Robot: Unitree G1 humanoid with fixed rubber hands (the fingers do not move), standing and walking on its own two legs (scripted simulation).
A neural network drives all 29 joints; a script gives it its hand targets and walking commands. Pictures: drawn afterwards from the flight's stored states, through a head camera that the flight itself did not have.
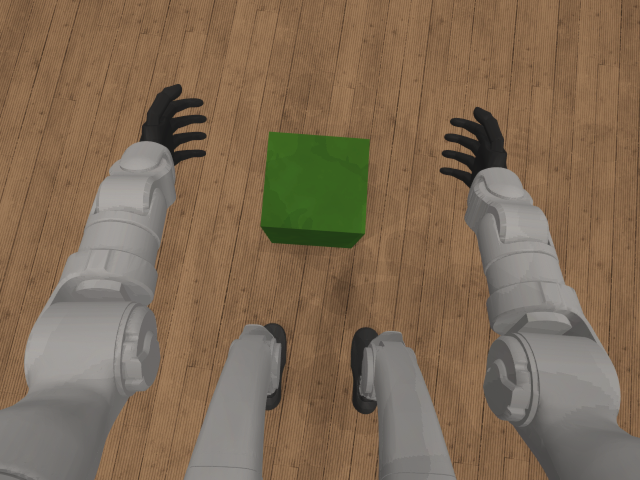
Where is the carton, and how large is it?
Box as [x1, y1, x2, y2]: [261, 132, 369, 247]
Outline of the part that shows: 269,132 261,215 261,227 272,242 351,247 364,233 369,139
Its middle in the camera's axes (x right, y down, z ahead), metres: -0.01 -0.09 +0.92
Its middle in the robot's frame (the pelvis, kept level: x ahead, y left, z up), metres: +0.54 +0.02 -0.53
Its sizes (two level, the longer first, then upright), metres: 0.210 0.200 0.250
